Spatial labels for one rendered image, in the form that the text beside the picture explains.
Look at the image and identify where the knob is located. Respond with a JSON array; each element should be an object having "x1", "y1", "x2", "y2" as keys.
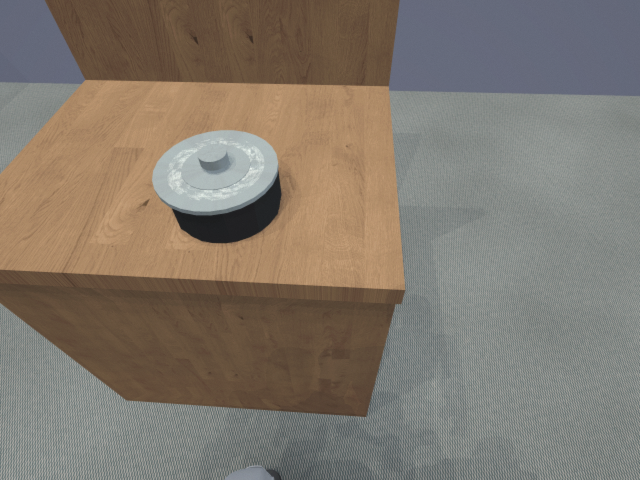
[{"x1": 197, "y1": 144, "x2": 229, "y2": 171}]

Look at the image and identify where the lid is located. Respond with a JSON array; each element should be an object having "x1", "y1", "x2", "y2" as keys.
[{"x1": 152, "y1": 130, "x2": 279, "y2": 215}]

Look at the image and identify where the table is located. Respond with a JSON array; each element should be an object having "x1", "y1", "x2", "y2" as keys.
[{"x1": 0, "y1": 0, "x2": 405, "y2": 417}]

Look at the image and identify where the pot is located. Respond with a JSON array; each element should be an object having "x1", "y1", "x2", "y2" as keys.
[{"x1": 172, "y1": 171, "x2": 281, "y2": 243}]

